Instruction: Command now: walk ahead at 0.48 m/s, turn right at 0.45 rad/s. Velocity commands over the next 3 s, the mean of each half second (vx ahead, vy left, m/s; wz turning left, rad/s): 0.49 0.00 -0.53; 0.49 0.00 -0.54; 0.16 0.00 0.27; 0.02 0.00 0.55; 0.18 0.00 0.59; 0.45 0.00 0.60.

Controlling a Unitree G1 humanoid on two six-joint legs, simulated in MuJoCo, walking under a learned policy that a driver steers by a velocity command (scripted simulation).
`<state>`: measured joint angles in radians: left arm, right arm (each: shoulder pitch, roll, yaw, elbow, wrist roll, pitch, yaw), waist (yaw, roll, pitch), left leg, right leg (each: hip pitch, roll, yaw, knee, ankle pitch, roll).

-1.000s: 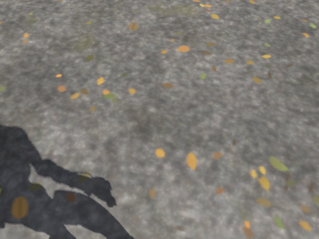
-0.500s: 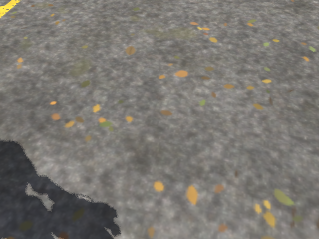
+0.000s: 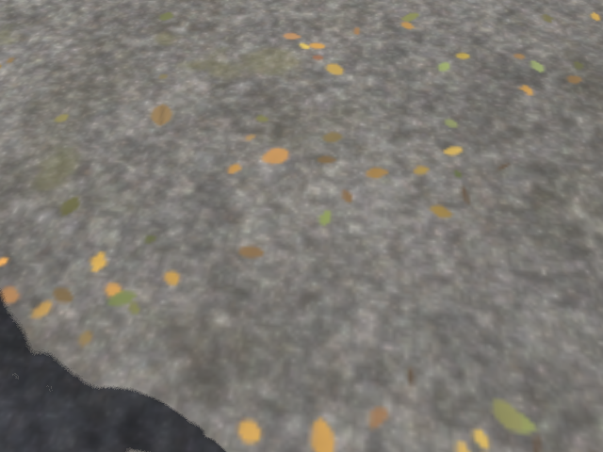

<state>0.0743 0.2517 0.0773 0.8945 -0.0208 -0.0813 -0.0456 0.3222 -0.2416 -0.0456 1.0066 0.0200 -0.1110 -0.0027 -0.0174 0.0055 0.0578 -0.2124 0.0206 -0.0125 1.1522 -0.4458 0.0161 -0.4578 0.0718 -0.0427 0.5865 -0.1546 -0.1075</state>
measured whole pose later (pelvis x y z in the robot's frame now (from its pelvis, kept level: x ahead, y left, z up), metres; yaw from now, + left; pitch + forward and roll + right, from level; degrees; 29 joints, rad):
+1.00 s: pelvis +0.52 -0.12 +0.00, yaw -34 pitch +2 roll +1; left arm 0.05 0.28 0.06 0.62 -0.01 -0.04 -0.04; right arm 0.30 -0.30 -0.06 0.89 0.02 -0.07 0.00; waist -0.05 -0.01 0.06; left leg -0.14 0.09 0.11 0.93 -0.51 -0.03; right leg -0.51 0.02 -0.06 0.64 -0.17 -0.09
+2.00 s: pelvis +0.70 -0.24 +0.02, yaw -3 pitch +3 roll +0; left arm 0.18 0.27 0.08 0.75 0.03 -0.01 0.02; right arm 0.15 -0.34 -0.09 0.62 0.01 0.04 -0.02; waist 0.01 0.05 0.01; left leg -0.54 -0.10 -0.13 1.00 -0.46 -0.02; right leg -0.30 0.00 0.02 0.50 -0.25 -0.01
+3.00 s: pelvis +1.00 -0.14 +0.02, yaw +33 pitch +1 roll -2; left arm 0.27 0.27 0.07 0.78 0.01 -0.10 -0.01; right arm 0.24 -0.32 -0.07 0.64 0.03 -0.01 -0.01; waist 0.03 0.05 0.03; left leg -0.62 0.08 -0.06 1.14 -0.30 0.00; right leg -0.17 0.03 -0.12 0.34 -0.20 -0.03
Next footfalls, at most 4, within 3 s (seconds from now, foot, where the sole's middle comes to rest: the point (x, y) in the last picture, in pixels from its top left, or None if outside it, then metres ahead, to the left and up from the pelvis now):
0.42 left None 0.45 0.10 -0.76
0.94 right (431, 383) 0.59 -0.26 -0.76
1.46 left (365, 303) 0.80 -0.13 -0.76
1.90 right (462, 324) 0.74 -0.36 -0.76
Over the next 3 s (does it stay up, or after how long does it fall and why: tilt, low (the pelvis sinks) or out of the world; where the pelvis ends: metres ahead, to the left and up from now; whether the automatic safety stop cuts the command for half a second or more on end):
stays up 1.00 -0.14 0.02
